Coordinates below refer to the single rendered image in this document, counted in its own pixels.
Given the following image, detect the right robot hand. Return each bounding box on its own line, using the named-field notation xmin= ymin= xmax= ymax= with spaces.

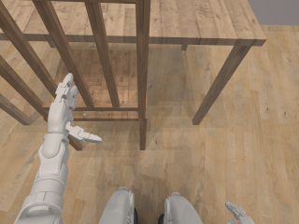
xmin=225 ymin=202 xmax=255 ymax=224

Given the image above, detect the table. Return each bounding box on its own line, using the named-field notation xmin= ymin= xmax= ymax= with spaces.
xmin=0 ymin=0 xmax=267 ymax=125

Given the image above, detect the left robot forearm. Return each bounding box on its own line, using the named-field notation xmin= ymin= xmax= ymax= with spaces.
xmin=13 ymin=133 xmax=70 ymax=224

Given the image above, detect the robot left upper arm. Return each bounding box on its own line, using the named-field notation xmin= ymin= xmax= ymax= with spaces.
xmin=15 ymin=214 xmax=64 ymax=224

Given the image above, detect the left robot hand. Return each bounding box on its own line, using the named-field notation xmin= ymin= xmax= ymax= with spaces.
xmin=47 ymin=73 xmax=103 ymax=144

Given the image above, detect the robot shin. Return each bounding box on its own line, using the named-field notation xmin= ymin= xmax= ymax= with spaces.
xmin=118 ymin=187 xmax=134 ymax=224
xmin=164 ymin=192 xmax=180 ymax=224

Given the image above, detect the right robot shin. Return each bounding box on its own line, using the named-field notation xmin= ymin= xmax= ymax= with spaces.
xmin=164 ymin=192 xmax=180 ymax=224

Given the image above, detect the left robot shin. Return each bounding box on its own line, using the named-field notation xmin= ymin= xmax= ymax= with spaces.
xmin=118 ymin=187 xmax=134 ymax=224

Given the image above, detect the chair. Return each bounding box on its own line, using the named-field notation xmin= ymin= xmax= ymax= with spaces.
xmin=0 ymin=0 xmax=151 ymax=151

